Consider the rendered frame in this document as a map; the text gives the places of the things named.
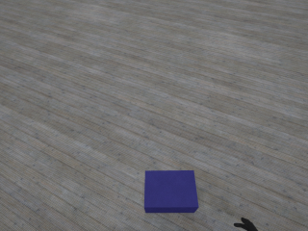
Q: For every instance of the robot right hand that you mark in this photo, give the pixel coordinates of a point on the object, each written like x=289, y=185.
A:
x=246, y=225

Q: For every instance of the carton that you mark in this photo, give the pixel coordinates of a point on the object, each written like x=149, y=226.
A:
x=170, y=191

